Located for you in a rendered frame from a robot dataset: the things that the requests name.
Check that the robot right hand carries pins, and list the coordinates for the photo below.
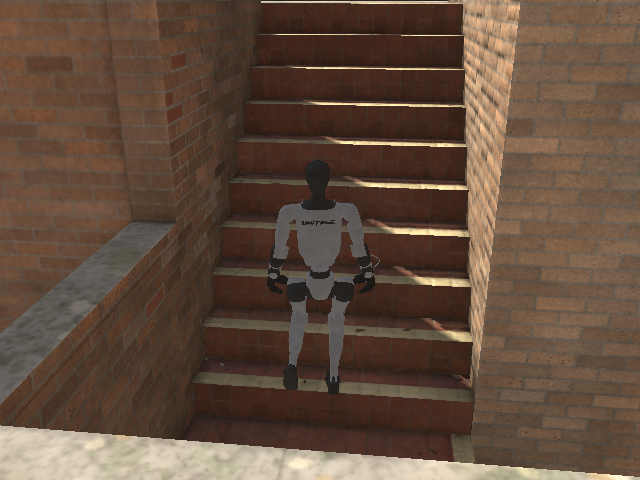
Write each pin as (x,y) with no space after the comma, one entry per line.
(361,279)

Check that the robot left forearm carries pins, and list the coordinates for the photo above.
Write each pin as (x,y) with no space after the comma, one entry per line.
(275,265)

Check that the robot left foot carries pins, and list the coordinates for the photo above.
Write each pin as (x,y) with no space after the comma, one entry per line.
(290,380)

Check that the left robot upper arm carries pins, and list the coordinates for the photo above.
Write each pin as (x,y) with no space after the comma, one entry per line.
(286,214)

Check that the right robot upper arm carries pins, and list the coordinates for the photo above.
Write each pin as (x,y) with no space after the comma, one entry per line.
(350,213)

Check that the robot head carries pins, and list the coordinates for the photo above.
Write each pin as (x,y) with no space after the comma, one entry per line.
(317,174)

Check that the robot right forearm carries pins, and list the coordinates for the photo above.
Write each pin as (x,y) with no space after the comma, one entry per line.
(366,264)

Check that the robot left hand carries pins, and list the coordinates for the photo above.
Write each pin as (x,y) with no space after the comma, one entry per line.
(280,279)

